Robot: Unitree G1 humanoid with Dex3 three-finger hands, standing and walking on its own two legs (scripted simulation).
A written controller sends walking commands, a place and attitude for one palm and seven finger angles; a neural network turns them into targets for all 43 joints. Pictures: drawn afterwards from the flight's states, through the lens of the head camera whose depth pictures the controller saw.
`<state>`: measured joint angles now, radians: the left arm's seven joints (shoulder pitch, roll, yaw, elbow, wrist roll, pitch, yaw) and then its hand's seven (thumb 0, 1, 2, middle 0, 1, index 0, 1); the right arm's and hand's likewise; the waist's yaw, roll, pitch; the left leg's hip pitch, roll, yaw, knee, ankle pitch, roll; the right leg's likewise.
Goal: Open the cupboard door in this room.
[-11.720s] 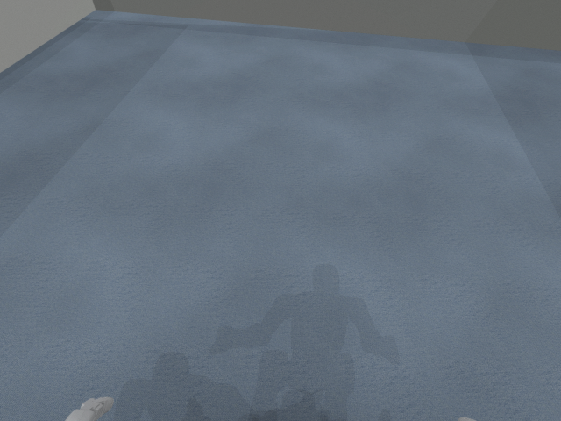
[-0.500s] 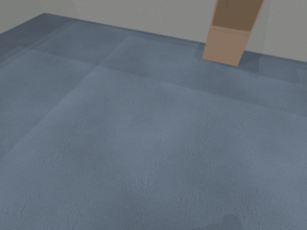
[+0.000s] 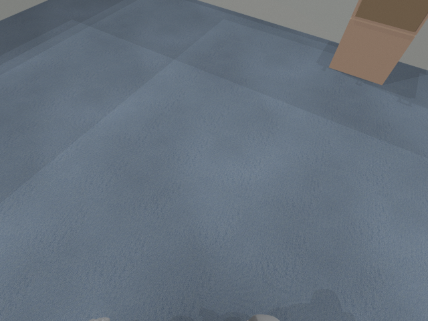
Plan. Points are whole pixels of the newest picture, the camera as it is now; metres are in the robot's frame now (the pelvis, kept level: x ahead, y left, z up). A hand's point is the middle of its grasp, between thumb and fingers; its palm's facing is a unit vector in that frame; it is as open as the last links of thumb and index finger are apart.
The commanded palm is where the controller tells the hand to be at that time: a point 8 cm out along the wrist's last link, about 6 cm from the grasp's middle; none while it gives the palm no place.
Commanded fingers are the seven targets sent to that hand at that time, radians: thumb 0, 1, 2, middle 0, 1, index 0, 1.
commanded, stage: turn or walk to find it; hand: left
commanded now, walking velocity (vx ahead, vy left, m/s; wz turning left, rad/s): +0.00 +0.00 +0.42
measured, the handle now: out of the picture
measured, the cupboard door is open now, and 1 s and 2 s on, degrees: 0 0 0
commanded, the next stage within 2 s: none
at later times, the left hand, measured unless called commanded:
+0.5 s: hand out of the picture -0.01 +0.11 -0.14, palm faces +0.25 -0.92 -0.30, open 7.4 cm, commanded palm none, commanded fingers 0.00 0.90 0.90 -0.20 -0.30 -0.20 -0.30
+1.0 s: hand out of the picture -0.15 +0.15 -0.18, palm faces +0.50 -0.84 -0.22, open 7.4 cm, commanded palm none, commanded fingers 0.00 0.90 0.90 -0.20 -0.30 -0.20 -0.30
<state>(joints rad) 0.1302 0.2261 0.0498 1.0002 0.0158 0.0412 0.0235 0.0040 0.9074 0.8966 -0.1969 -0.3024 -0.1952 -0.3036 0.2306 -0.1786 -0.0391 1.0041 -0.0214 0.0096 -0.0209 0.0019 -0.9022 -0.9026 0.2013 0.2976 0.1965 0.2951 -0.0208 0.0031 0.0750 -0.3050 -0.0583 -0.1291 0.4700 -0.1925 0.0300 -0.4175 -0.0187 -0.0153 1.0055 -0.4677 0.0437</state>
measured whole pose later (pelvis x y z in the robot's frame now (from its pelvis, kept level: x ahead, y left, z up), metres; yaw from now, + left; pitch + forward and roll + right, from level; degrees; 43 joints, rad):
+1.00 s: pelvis -0.07 -0.04 +0.00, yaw +27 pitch -1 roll -2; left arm 0.25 0.26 0.06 1.02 0.02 0.06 0.01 0.01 0.91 0.90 -0.20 -0.30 -0.19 -0.30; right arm 0.08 -0.19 -0.02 0.95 -0.01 0.02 -0.01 0.00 -0.90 -0.90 0.20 0.30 0.20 0.30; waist 0.05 -0.05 0.08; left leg -0.20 -0.03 0.02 0.48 -0.27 0.06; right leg -0.44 -0.10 -0.05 1.07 -0.43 0.07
